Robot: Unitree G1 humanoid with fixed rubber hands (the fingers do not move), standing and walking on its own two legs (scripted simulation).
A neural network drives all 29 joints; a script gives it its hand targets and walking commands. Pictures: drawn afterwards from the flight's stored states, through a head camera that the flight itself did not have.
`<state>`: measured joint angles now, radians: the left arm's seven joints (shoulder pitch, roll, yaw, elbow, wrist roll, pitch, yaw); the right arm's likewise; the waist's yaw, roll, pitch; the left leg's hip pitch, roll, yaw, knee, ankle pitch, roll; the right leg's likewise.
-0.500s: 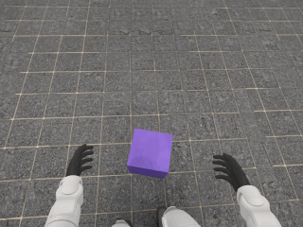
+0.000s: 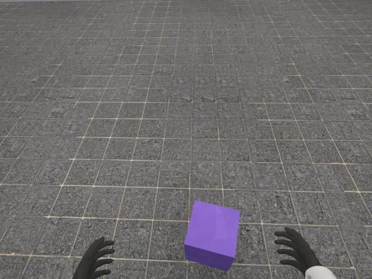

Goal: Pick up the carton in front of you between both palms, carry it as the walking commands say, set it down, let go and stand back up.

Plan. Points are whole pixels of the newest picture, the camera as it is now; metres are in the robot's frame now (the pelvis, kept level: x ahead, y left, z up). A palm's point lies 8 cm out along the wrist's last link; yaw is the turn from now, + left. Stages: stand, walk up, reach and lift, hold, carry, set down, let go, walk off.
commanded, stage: let go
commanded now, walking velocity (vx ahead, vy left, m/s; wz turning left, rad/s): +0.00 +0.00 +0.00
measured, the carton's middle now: (211, 236) +0.41 -0.09 -0.65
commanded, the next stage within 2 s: stand in 0.26 s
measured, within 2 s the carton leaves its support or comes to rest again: neither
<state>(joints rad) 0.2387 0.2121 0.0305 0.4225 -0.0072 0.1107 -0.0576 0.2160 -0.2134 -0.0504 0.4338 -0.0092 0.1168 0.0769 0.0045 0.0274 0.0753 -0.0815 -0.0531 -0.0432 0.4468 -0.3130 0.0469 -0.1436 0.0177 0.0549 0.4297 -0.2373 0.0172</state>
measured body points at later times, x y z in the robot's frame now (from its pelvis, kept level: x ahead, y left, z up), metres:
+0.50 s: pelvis +0.02 -0.03 -0.01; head +0.02 -0.05 +0.44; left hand +0.12 +0.23 -0.11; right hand +0.14 -0.29 -0.11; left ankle -0.04 +0.09 -0.74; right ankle +0.00 -0.13 -0.74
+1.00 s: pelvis +0.04 -0.04 -0.02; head +0.04 -0.05 +0.43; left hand +0.14 +0.21 -0.14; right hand +0.09 -0.31 -0.14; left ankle -0.04 +0.09 -0.74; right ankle +0.00 -0.13 -0.74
